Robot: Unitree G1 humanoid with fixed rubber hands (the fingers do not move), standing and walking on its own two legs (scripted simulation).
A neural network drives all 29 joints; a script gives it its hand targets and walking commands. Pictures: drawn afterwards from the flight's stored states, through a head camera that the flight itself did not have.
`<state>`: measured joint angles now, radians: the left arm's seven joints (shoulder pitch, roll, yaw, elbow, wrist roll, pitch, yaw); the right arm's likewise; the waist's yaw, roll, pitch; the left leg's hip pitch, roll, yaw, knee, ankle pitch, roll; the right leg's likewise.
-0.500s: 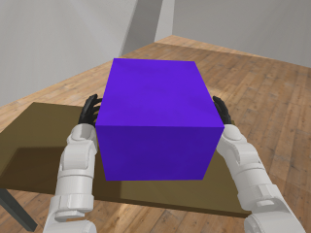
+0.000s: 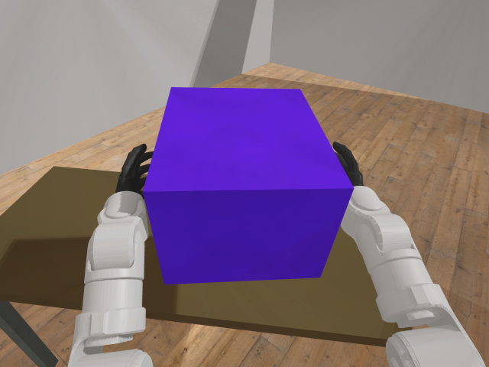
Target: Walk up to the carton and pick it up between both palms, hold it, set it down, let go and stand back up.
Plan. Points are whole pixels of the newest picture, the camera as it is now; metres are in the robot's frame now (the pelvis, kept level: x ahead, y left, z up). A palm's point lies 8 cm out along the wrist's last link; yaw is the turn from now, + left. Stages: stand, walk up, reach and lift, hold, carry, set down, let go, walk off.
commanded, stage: hold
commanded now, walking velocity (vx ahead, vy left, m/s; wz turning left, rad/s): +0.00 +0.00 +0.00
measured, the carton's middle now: (240, 175) +0.42 +0.01 +0.16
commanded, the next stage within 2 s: none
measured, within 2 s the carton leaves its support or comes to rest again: neither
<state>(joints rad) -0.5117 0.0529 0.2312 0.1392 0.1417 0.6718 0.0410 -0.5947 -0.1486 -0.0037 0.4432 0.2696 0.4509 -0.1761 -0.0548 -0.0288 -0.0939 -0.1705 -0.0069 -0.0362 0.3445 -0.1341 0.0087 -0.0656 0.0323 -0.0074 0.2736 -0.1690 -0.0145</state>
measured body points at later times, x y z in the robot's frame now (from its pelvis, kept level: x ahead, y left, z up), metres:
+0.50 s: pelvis +0.00 +0.00 +0.00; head -0.05 +0.02 +0.45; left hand +0.37 +0.18 +0.18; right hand +0.37 -0.17 +0.17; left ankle +0.03 +0.11 -0.75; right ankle -0.01 -0.11 -0.75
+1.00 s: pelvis +0.00 +0.00 +0.00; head -0.05 +0.02 +0.45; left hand +0.37 +0.18 +0.18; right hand +0.37 -0.17 +0.17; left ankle +0.03 +0.11 -0.75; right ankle -0.01 -0.11 -0.75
